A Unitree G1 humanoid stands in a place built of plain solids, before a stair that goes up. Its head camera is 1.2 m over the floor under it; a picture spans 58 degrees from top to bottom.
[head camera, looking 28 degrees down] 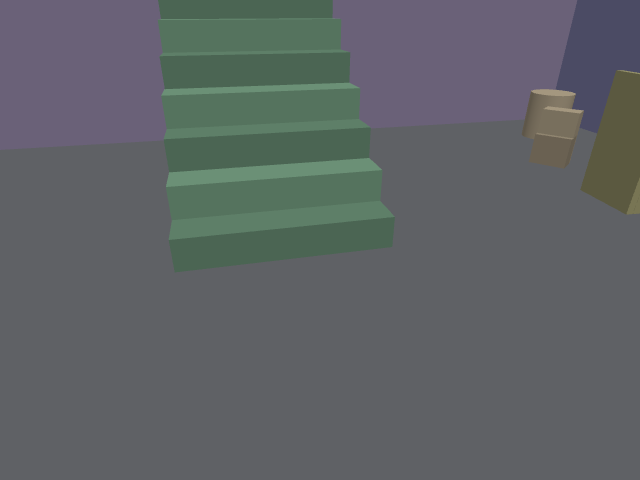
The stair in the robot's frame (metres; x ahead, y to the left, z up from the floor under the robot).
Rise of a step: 0.19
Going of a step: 0.24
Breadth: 1.20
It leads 13 degrees to the left of straight ahead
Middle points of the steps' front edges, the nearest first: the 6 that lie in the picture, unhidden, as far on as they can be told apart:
2.04 0.17 0.19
2.27 0.22 0.38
2.50 0.28 0.57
2.72 0.33 0.76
2.95 0.38 0.96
3.18 0.44 1.15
